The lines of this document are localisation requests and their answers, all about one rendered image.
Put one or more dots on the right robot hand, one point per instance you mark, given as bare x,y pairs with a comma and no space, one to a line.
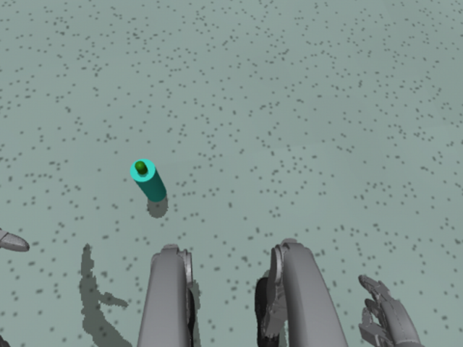
395,324

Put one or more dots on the right robot foot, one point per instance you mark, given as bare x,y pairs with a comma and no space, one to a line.
260,310

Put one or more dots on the bottle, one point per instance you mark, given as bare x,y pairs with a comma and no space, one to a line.
147,178

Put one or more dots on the left robot hand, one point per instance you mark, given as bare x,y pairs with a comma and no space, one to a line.
13,242

